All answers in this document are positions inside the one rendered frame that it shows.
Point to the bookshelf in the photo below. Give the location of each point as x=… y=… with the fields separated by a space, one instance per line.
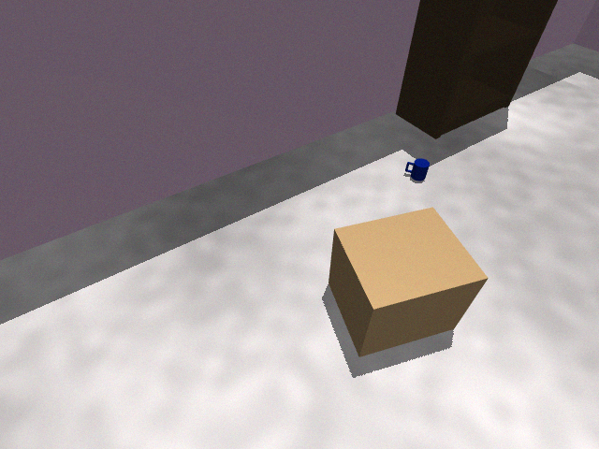
x=467 y=58

